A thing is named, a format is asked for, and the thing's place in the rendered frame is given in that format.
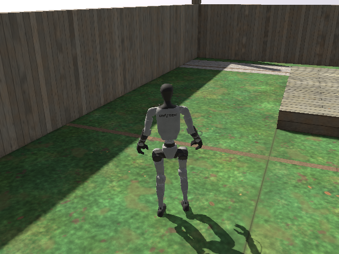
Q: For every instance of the right robot hand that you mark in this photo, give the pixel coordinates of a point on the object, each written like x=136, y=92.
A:
x=199, y=144

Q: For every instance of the right robot shin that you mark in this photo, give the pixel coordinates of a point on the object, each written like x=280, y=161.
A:
x=184, y=187

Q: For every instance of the left robot hand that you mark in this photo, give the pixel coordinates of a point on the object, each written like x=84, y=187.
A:
x=143, y=147

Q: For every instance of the robot right upper arm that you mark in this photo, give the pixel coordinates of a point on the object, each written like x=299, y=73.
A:
x=188, y=120

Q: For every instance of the robot left foot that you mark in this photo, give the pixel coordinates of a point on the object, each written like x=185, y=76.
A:
x=160, y=212

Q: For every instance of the right robot forearm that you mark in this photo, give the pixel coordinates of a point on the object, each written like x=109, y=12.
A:
x=195, y=135

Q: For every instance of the robot left upper arm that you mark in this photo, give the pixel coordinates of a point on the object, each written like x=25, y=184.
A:
x=148, y=120

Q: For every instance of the left robot forearm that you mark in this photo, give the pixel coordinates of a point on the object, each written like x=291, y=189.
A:
x=142, y=139

